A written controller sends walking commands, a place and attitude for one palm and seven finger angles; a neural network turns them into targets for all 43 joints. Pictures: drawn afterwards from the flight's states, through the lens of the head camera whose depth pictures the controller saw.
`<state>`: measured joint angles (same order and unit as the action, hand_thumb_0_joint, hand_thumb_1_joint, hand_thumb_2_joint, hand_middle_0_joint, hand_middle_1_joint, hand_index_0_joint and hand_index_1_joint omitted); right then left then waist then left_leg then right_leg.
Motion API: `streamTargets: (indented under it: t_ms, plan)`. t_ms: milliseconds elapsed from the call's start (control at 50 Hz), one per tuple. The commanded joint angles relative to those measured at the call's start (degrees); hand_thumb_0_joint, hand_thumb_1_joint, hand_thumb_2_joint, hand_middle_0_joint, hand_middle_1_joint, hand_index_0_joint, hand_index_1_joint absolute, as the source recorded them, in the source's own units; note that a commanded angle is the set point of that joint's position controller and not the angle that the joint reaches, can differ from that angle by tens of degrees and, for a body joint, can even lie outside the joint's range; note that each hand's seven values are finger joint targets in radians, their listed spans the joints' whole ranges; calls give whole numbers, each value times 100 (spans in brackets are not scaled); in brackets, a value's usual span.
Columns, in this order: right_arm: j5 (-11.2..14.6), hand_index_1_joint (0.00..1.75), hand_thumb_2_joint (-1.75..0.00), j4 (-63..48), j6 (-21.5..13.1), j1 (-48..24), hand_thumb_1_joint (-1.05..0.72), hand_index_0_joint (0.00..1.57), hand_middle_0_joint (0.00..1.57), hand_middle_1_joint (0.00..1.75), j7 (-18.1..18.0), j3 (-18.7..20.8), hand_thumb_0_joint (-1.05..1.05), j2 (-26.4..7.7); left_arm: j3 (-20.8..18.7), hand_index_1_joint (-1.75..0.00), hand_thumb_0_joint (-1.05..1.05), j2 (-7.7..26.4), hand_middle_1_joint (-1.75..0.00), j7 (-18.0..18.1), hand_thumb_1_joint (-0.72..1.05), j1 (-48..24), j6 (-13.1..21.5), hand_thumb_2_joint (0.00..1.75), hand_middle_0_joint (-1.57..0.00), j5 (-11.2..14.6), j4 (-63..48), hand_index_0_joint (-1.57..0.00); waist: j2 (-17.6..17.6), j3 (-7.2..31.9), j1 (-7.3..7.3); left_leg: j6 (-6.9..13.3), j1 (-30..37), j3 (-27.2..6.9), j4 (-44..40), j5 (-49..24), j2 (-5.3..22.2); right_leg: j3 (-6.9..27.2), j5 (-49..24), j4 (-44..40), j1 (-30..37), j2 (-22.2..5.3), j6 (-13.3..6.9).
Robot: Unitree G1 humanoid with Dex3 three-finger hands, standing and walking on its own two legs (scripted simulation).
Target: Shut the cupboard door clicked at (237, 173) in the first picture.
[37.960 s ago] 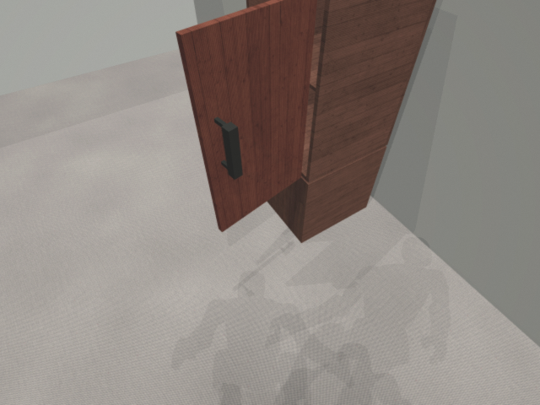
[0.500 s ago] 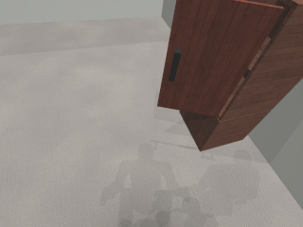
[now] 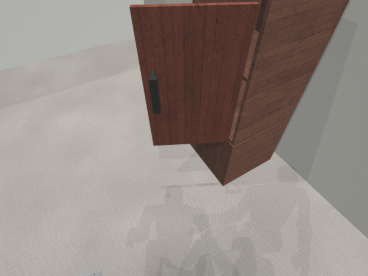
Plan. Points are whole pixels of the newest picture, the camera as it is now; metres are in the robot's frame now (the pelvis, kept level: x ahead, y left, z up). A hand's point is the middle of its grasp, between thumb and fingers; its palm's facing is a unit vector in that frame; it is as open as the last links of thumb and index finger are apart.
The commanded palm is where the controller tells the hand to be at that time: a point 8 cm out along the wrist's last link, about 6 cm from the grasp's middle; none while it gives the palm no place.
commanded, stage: take the last steps up to it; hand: left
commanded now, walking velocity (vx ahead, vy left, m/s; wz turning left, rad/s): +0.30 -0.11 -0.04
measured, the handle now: (155, 91) +0.69 +0.11 -0.01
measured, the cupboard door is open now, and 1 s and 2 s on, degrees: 63 63 63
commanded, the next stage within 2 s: come to a stop and stand still in 0.46 s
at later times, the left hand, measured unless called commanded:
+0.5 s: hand (123, 268) +0.18 +0.17 -0.17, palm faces +0.01 -0.99 -0.15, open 7.4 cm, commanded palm none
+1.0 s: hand (145, 211) +0.32 +0.12 -0.16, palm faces +0.04 -0.97 -0.23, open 7.3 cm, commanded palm none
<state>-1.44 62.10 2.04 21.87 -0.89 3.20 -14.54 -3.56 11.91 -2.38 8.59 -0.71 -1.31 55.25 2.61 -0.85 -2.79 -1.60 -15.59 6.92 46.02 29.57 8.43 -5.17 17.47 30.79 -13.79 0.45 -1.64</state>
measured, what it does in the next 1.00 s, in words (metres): walks ahead: left foot, then right foot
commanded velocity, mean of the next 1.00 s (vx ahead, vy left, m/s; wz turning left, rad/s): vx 0.02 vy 0.01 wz -0.02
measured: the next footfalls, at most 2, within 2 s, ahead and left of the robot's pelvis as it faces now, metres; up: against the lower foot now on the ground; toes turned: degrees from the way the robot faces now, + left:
left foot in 0.32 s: +0.24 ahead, +0.08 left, +0.00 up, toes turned +8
right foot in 0.70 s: +0.34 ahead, -0.21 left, +0.00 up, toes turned -6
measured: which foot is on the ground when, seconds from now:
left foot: up 0.00-0.30, down 0.32-0.70, up 0.72-1.00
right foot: down 0.00-0.34, up 0.36-0.68, down 0.70-1.00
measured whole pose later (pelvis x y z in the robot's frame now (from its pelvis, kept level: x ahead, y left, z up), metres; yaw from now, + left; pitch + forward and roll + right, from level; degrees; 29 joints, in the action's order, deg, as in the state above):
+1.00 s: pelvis +0.23 -0.06 +0.01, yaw +0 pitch +1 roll +1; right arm -0.2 56.3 3.8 8.2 -0.6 3.5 -12.9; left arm -2.7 9.7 2.2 6.4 -0.8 -1.9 55.6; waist -1.0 -5.4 0.9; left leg -3.0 -22.8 1.7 53.5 28.9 -0.7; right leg -3.2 7.6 27.8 -21.0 -5.6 1.3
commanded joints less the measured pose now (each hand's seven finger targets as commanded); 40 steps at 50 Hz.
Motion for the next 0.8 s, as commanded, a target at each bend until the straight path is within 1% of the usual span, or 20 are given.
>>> streamTargets:
  t_ms: [0, 20, 60, 200, 260, 280, 300, 320, 340, 400, 440, 500, 580, 640, 660, 680, 700, 720, 760, 780]
  plan:
    - [-26, 30, -90, -823, -305, -1029, -90, 20, 20, 30, 15, 76, 0, -430, -169, -30, 0, 954, -30, 224, 90, 819, 131, 90, -20, 14, 66, -20, -1356, -592, 538, 36, -2593, -452, 1875, -295, -94, 2381, 981, -2265, 978, -1745, -1154]
    - [-46, 30, -90, -743, -294, -884, -90, 20, 20, 30, 54, 84, 0, -380, -106, -30, 0, 762, -30, 248, 90, 646, 167, 90, -20, 18, 50, -20, -1167, -561, 375, 5, -2298, -459, 1722, -560, 15, 1737, 423, -2147, 800, -1576, -1080]
    - [-59, 30, -90, -652, -274, -649, -90, 20, 20, 30, 97, 40, 0, -201, -38, -30, 0, 621, -30, 243, 90, 585, 284, 90, -20, 25, 68, -20, -792, -333, 180, -84, -1954, -300, 1409, -951, -86, 1117, -871, -1989, 775, -1314, -1007]
    - [-22, 30, -90, -855, -361, -1021, -90, 20, 20, 30, 130, -27, 0, -30, -20, -30, 0, 685, -30, 281, 90, 889, 377, 90, -20, 0, 469, -20, -659, -292, 181, 1, -1423, -83, -486, -1276, -236, 1017, -2106, -1684, 1154, -1345, -1066]
    - [-52, 30, -90, -547, -454, -108, -90, 20, 20, 30, 60, 31, 0, -218, -36, -30, 0, 687, -30, 269, 90, 749, 355, 90, -20, 60, 536, -20, -360, 41, -280, 82, 253, 145, -1569, -2148, -593, 620, -2899, -321, 771, -953, -756]
    - [-98, 30, -90, -357, -499, 552, -90, 20, 20, 30, 10, 99, 0, -554, -20, -30, 0, 522, -30, 254, 90, 920, 336, 90, -20, 91, 510, -20, 335, 498, -461, 290, 1423, -691, -1890, -2543, -87, 398, -2224, 862, 60, -558, -483]
    - [-178, 30, -90, -271, -513, 1066, -90, 20, 20, 30, -53, 215, 0, -1116, 45, -30, 0, 212, -30, 220, 90, 1346, 314, 90, -20, 143, 463, -20, 1540, 1005, -473, 979, 2634, -2762, -2323, -2874, 1432, -25, 281, 2496, -1337, 116, -172]
    - [-100, 30, -90, -265, -442, 1181, -90, 20, 20, 30, -114, 208, 0, -1267, 90, -30, 0, 385, -30, 212, 90, 996, 304, 90, -20, 86, 290, -20, 1284, 909, -553, 1420, 2386, -3472, -2832, -2771, 2017, 482, 1620, 3635, -1700, 131, -194]
    - [-85, 30, -90, -346, -416, 769, -90, 20, 20, 30, -141, 170, 0, -1068, 35, -30, 0, 435, -30, 221, 90, 809, 257, 90, -20, 26, 296, -20, 755, 453, -366, 1383, 1763, -3139, -3026, -2476, 1914, 743, 1334, 4058, -1936, -142, -166]
    - [-57, 30, -90, -575, -483, -78, -90, 20, 20, 30, -159, 18, 0, -462, -18, -30, 0, 237, -30, 144, 90, 676, 132, 90, -20, -45, 318, -20, 365, -490, 48, 1036, 249, -1973, -3410, -2056, 1408, 756, 420, 3829, -1804, -546, 51]
    - [-57, 30, -90, -584, -526, -240, -90, 20, 20, 30, -146, 7, 0, -418, -10, -30, 0, 105, -30, 123, 90, 902, 67, 90, -20, -36, 345, -20, 265, -223, 221, 955, 185, -1278, -3369, -2311, 1142, 606, 217, 3201, -1459, -563, 122]
    - [-55, 30, -90, -575, -476, -357, -90, 20, 20, 30, -94, 66, 0, -407, 5, -30, 0, -20, -30, 120, 90, 857, 18, 90, -20, -25, 316, -20, 366, -144, 251, 928, 120, -724, -3423, -1998, 843, 298, -66, 2109, -1137, -534, 193]
    - [-25, 30, -90, -508, -385, -436, -90, 20, 20, 30, -81, 50, 0, -376, 56, -30, 0, -50, -30, 165, 90, 614, 27, 90, -20, -8, 194, -20, 487, -293, 268, 914, -21, -477, -3043, -2708, 736, 55, -554, 965, -613, -379, 308]
    - [34, 30, -90, -439, -302, -539, -90, 20, 20, 30, -86, 20, 0, -251, 27, -30, 0, 252, -30, 250, 90, 1098, 105, 90, -20, -10, 325, -20, 40, 3, 532, 390, 36, -88, -1928, -2946, 216, 183, -1877, -518, 414, -348, 328]
    - [81, 30, -90, -436, -282, -376, -90, 20, 20, 30, -59, 12, 0, -88, -12, -30, 0, 631, -30, 309, 90, 1233, 177, 90, -20, -28, 362, -20, -655, 289, 524, 137, -283, 7, -1485, -1962, -157, 1068, -3383, -565, 863, -942, 111]
    - [142, 30, -90, -422, -208, -72, -90, 20, 20, 30, -23, -1, 0, 99, -40, -30, 0, 982, -30, 350, 90, 1110, 206, 90, -20, -38, 335, -20, -1447, 417, 369, -27, -433, 139, -1004, -477, -590, 1697, -4414, -723, 912, -1791, -381]
    - [172, 30, -90, -402, -105, 122, -90, 20, 20, 30, -36, 36, 0, 88, -40, -30, 0, 1124, -30, 347, 90, 1017, 181, 90, -20, -32, 266, -20, -1324, 575, 318, -12, -88, -3, -269, 405, -636, 1691, -4492, -947, 611, -2239, -768]
    - [163, 30, -90, -407, -28, 86, -90, 20, 20, 30, -44, 45, 0, 190, -48, -30, 0, 1107, -30, 379, 90, 837, 140, 90, -20, -47, 192, -20, -935, 298, 274, 27, -77, -181, 199, 590, -656, 1672, -4692, -962, 260, -2262, -908]
    - [147, 30, -90, -408, 21, -185, -90, 20, 20, 30, -106, 44, 0, 30, -109, -30, 0, 997, -30, 486, 90, 776, 137, 90, -20, -43, 248, -20, -1825, 519, 449, -32, -802, -566, 1208, 714, -664, 1877, -6134, -620, 898, -2287, -1113]
    - [158, 30, -90, -467, 24, -324, -90, 20, 20, 30, -112, 69, 0, -97, -112, -30, 0, 977, -30, 516, 90, 782, 114, 90, -20, -33, 219, -20, -1742, 581, 515, -68, -1017, -722, 1570, 632, -710, 1812, -6300, -575, 1076, -2312, -1161]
